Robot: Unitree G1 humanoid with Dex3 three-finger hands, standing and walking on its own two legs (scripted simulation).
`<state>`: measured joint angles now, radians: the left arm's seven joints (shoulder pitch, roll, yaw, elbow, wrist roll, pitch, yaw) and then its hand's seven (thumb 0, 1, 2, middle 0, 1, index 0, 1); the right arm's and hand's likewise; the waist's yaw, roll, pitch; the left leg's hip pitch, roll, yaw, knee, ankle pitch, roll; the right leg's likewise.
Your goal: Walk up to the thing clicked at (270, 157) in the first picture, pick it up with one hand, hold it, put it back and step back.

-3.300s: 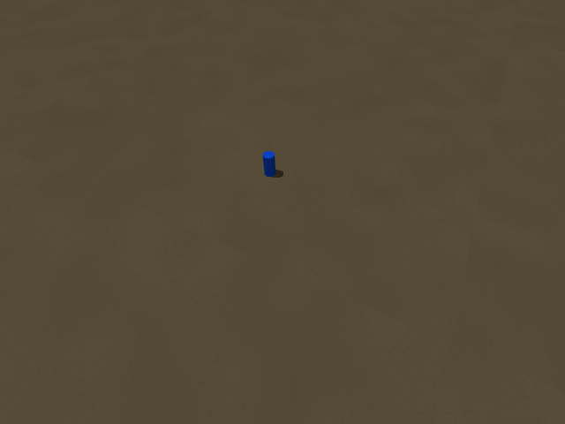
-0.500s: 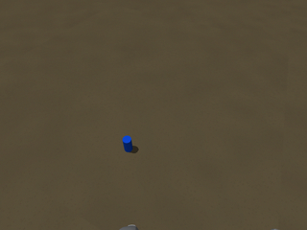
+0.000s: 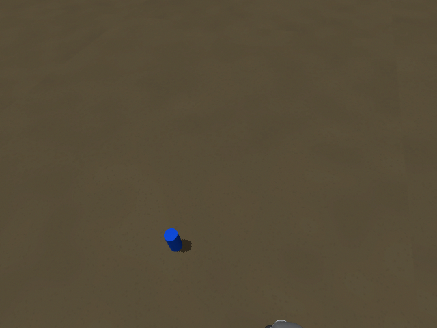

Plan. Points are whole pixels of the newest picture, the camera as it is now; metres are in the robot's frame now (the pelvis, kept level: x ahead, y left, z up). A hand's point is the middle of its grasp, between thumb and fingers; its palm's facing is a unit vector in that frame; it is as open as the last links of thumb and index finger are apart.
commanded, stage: walk up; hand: left
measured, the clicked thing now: (173, 240) +0.59 +0.27 -0.70
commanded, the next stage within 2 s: none
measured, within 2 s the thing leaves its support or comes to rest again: neither
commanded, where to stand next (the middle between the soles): +0.22 +0.02 m, yaw +1 degrees
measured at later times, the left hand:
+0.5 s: hand out of the picture +0.16 +0.31 -0.16, palm faces -0.01 -0.94 -0.35, open 7.4 cm
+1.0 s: hand (103, 302) +0.21 +0.28 -0.14, palm faces -0.05 -0.92 -0.40, open 7.4 cm
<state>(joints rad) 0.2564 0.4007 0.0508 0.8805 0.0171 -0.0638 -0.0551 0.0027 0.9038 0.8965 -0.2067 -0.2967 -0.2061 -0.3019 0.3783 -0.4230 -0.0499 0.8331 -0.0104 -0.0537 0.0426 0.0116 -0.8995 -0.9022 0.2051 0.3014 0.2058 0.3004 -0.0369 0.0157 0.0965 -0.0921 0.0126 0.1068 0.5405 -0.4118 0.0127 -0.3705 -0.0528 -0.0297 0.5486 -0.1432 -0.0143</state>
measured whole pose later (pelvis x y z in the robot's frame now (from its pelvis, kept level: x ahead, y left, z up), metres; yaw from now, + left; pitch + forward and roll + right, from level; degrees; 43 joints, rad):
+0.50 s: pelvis +0.11 +0.03 -0.01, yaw +0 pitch -3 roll -1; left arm 0.29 0.42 0.03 0.87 0.01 -0.02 -0.01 0.00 0.90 0.90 -0.21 -0.30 -0.21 -0.30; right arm 0.24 -0.38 -0.04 0.89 -0.02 -0.06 0.03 0.01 -0.90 -0.90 0.20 0.30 0.20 0.30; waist 0.03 -0.05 0.10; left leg -0.38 0.03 0.04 0.63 -0.21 0.02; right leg -0.30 -0.03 0.01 0.85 -0.47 -0.03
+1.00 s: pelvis +0.15 +0.01 +0.00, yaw -1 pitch -3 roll +0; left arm 0.22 0.36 0.01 1.01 0.02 -0.02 -0.01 0.00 0.90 0.90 -0.21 -0.30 -0.21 -0.30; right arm 0.19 -0.39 0.00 0.97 0.01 -0.02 0.01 0.01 -0.90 -0.90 0.20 0.30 0.20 0.30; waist 0.00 0.05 0.07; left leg -0.27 0.03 0.03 0.57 -0.23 0.00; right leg -0.26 -0.03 -0.02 0.60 -0.29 0.01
